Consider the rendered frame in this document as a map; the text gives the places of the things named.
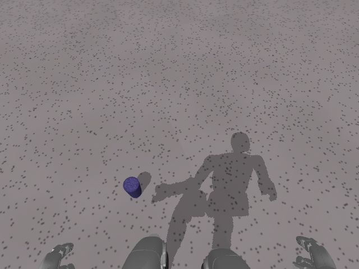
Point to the left robot hand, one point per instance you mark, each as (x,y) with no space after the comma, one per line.
(53,260)

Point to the right robot hand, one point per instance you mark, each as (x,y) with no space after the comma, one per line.
(319,255)

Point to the cup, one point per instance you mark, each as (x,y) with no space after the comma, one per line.
(132,186)

